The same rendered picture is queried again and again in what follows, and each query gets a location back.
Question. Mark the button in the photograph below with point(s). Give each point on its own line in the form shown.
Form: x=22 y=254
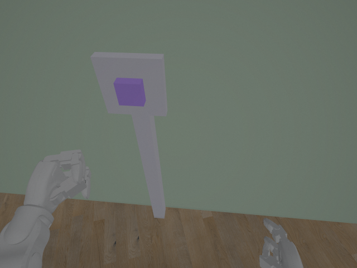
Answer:
x=130 y=91

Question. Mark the robot left hand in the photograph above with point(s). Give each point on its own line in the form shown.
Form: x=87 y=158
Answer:
x=48 y=185

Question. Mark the robot right hand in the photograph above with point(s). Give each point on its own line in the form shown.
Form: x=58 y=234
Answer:
x=285 y=254

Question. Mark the panel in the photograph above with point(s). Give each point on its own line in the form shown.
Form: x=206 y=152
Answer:
x=151 y=68

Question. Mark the left robot forearm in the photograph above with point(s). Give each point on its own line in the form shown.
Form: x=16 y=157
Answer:
x=23 y=239

